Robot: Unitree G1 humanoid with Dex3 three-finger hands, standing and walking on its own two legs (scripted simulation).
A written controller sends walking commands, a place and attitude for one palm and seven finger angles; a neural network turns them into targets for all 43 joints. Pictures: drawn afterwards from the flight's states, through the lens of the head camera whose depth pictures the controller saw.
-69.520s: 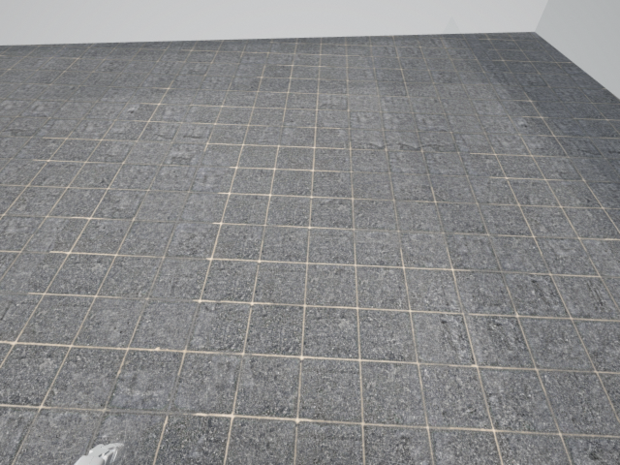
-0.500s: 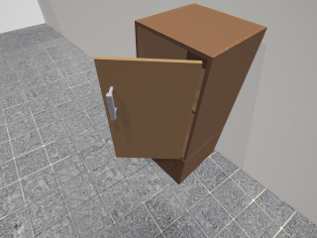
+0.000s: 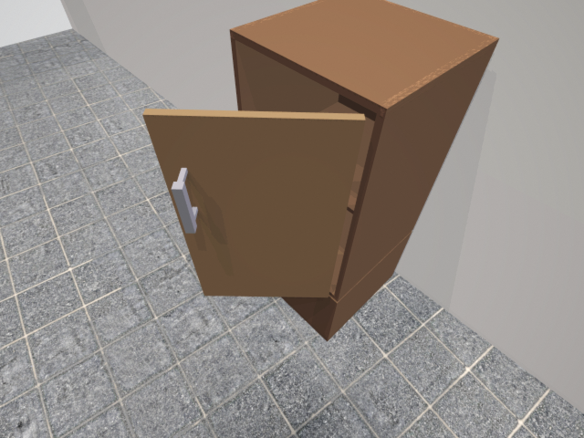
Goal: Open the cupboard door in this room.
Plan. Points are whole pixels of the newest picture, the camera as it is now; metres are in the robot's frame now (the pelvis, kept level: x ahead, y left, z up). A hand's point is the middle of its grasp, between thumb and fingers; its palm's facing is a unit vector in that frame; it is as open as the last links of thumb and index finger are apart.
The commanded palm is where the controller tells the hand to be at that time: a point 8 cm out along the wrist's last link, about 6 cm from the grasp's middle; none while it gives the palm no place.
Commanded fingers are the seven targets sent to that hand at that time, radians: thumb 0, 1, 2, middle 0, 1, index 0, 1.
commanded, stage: come to a stop and stand still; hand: left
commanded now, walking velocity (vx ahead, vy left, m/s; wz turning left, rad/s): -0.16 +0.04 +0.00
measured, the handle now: (187, 201) +0.51 +0.23 -0.02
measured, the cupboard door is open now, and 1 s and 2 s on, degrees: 46 46 46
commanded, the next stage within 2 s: look again from close up in 1.64 s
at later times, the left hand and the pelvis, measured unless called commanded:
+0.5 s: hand out of the picture +0.00 +0.20 -0.16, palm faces +0.00 -0.96 -0.27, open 7.3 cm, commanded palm none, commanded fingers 0.00 0.90 0.90 -0.20 -0.30 -0.20 -0.30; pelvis -0.04 +0.01 +0.00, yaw +0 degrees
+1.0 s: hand out of the picture -0.01 +0.15 -0.17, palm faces -0.01 -0.98 -0.21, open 7.3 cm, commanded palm none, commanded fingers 0.00 0.90 0.90 -0.20 -0.30 -0.20 -0.30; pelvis -0.01 -0.02 +0.00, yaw +0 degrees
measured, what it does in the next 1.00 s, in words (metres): stands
